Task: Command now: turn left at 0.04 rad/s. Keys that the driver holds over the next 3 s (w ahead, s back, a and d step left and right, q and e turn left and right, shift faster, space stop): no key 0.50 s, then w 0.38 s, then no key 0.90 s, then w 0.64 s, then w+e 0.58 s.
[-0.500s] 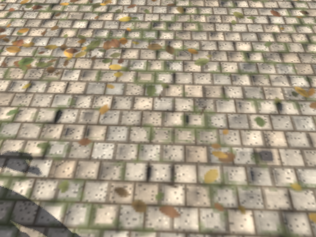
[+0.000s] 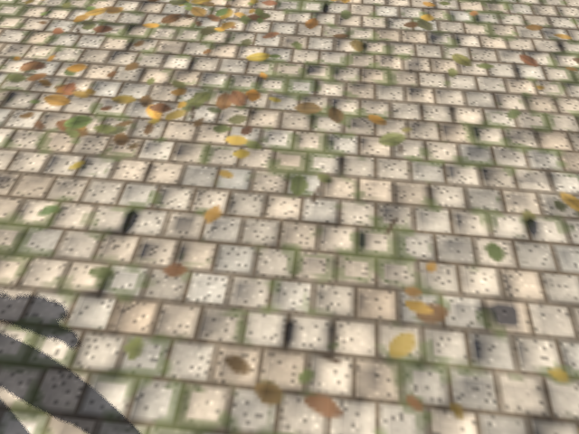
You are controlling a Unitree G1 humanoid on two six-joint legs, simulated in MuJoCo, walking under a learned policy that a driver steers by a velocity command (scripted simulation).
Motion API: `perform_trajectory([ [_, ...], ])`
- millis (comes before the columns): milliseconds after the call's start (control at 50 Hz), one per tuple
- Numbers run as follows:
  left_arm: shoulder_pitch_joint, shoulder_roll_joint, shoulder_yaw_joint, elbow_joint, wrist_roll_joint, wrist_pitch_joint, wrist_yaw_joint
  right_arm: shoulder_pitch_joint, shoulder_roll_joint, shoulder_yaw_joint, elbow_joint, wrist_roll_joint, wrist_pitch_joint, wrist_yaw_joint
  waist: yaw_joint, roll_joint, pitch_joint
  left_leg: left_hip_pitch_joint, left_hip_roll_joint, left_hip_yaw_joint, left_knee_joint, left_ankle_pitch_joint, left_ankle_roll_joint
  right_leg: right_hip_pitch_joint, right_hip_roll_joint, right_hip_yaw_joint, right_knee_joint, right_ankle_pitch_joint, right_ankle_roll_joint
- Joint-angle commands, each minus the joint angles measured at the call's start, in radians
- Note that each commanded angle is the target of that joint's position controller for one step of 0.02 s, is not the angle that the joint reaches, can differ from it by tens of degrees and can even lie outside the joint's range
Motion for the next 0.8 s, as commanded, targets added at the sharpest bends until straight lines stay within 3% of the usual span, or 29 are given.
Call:
perform_trajectory([
  [20, -0.016, 0.1, 0.028, -0.044, -0.003, -0.01, 0.01, -0.016, -0.121, -0.026, -0.056, 0.001, -0.02, -0.007, 0.001, 0.06, -0.011, -0.069, 0.069, -0.08, -0.135, 0.126, 0.032, 0.045, -0.015, 0.007, -0.043, 0.132, -0.01],
  [180, 0.012, 0.108, 0.032, 0.026, -0.008, -0.007, 0.021, 0.004, -0.105, -0.021, -0.021, 0.005, -0.027, -0.008, -0.001, 0.026, -0.018, -0.045, 0.055, -0.064, -0.126, 0.171, 0.036, 0.056, -0.019, 0.01, -0.048, 0.164, 0.004],
  [500, 0.047, 0.102, 0.032, 0.174, -0.014, 0.006, 0.039, 0.042, -0.093, -0.018, 0.097, 0.011, -0.029, -0.015, 0.001, 0.02, 0.001, -0.031, 0.031, -0.027, -0.133, 0.207, 0.026, 0.067, -0.014, 0.003, -0.066, 0.179, 0.0],
  [540, 0.064, 0.087, 0.03, 0.198, -0.02, 0.009, 0.041, 0.068, -0.108, -0.024, 0.121, 0.018, -0.023, -0.02, -0.006, 0.049, -0.003, -0.031, 0.022, -0.035, -0.165, -0.085, 0.049, 0.041, 0.035, -0.052, -0.022, -0.051, -0.009],
  [560, 0.052, 0.083, 0.03, 0.196, -0.025, 0.007, 0.04, 0.076, -0.137, -0.033, 0.123, 0.024, -0.019, -0.023, -0.017, 0.087, 0.031, -0.053, 0.049, -0.086, -0.202, -0.297, 0.081, -0.021, 0.063, -0.083, 0.034, -0.184, -0.019],
  [600, -0.004, 0.064, 0.025, 0.163, -0.033, -0.019, 0.032, 0.123, -0.19, -0.047, 0.129, 0.033, -0.028, -0.023, -0.046, 0.198, 0.11, -0.061, 0.205, -0.316, -0.337, -0.556, 0.178, -0.177, 0.064, -0.101, 0.195, -0.224, -0.04],
  [620, -0.027, 0.06, 0.022, 0.149, -0.04, -0.038, 0.023, 0.129, -0.204, -0.053, 0.133, 0.038, -0.039, -0.024, -0.051, 0.222, 0.153, -0.092, 0.275, -0.42, -0.384, -0.56, 0.225, -0.211, 0.027, -0.062, 0.261, -0.204, -0.061],
  [640, -0.029, 0.065, 0.025, 0.144, -0.048, -0.056, 0.013, 0.114, -0.198, -0.051, 0.13, 0.037, -0.05, -0.024, -0.041, 0.221, 0.174, -0.081, 0.305, -0.453, -0.394, -0.501, 0.245, -0.25, -0.002, -0.034, 0.287, -0.225, -0.084],
  [680, 0.017, 0.064, 0.025, 0.159, -0.054, -0.083, -0.007, 0.051, -0.18, -0.048, 0.114, 0.047, -0.058, -0.021, 0.004, 0.189, 0.151, -0.065, 0.28, -0.365, -0.351, -0.354, 0.212, -0.172, -0.022, -0.037, 0.133, -0.226, -0.124],
  [700, 0.11, 0.062, 0.031, 0.204, -0.052, -0.091, -0.014, -0.005, -0.178, -0.046, 0.102, 0.056, -0.054, -0.018, 0.056, 0.159, 0.113, -0.14, 0.218, -0.263, -0.304, -0.272, 0.172, 0.025, 0.007, -0.078, -0.017, -0.084, -0.13],
  [720, 0.203, 0.072, 0.042, 0.256, -0.04, -0.091, -0.016, -0.021, -0.157, -0.041, 0.094, 0.05, -0.053, -0.017, 0.086, 0.114, 0.069, -0.206, 0.147, -0.171, -0.205, -0.174, 0.136, 0.194, 0.044, -0.086, -0.056, 0.028, -0.109],
  [740, 0.318, 0.114, 0.056, 0.288, -0.03, -0.091, -0.016, -0.038, -0.097, -0.023, 0.08, 0.038, -0.06, -0.013, 0.122, -0.04, 0.015, -0.298, 0.058, -0.043, 0.054, -0.072, 0.078, 0.328, -0.078, 0.108, -0.145, -0.047, -0.131],
  [760, 0.413, 0.244, 0.081, 0.291, -0.033, -0.096, -0.024, -0.045, -0.061, -0.016, 0.035, 0.035, -0.075, -0.019, 0.131, -0.305, -0.019, -0.488, -0.057, 0.062, 0.355, -0.172, 0.02, 0.427, -0.306, 0.55, -0.326, -0.203, -0.263],
  [780, 0.361, 0.199, 0.06, 0.279, -0.014, -0.107, -0.029, -0.037, -0.106, -0.029, 0.032, 0.061, -0.089, -0.02, 0.096, -0.238, 0.017, -0.565, -0.023, -0.036, 0.548, -0.258, 0.032, 0.363, -0.38, 0.711, -0.38, -0.323, -0.337],
  [800, 0.271, 0.141, 0.042, 0.249, -0.021, -0.114, -0.027, -0.02, -0.122, -0.032, 0.043, 0.074, -0.102, -0.011, 0.058, -0.148, 0.099, -0.63, 0.038, -0.062, 0.616, -0.162, 0.055, 0.328, -0.354, 0.608, -0.375, -0.334, -0.317],
])
Next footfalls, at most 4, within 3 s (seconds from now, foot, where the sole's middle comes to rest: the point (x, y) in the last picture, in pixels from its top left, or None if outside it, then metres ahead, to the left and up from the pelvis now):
1.16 left None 0.37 0.08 -0.77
1.46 right None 0.32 -0.16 -0.77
2.52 right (352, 333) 0.78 -0.13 -0.77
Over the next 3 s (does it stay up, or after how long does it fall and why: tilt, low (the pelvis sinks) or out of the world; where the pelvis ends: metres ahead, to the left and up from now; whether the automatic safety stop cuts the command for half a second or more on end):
stays up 0.86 -0.04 0.00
